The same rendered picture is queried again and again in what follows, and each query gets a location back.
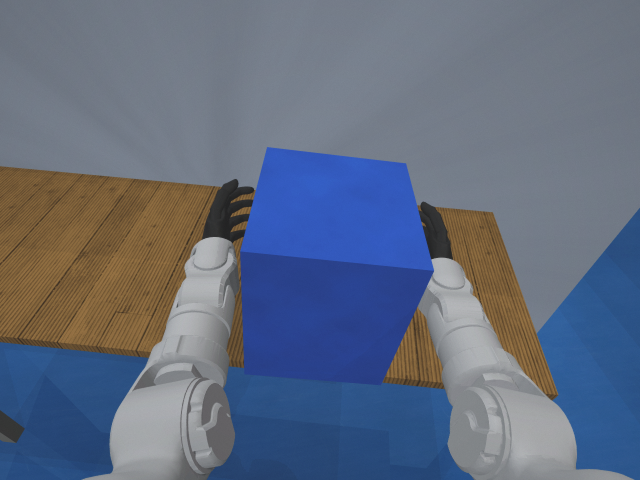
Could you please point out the left robot forearm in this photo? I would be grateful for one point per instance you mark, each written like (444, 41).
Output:
(195, 340)

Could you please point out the left robot hand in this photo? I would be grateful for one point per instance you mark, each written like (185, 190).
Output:
(219, 222)

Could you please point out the table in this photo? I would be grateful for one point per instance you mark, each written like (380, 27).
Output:
(93, 263)

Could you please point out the carton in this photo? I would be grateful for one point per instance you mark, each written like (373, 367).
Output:
(334, 262)

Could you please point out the robot left upper arm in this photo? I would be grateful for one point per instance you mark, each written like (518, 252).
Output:
(180, 430)

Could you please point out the right robot forearm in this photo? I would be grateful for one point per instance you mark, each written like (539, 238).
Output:
(463, 338)

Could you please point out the robot right upper arm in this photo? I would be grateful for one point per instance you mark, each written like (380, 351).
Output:
(502, 434)

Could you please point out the right robot hand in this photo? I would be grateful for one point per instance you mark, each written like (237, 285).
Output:
(435, 232)

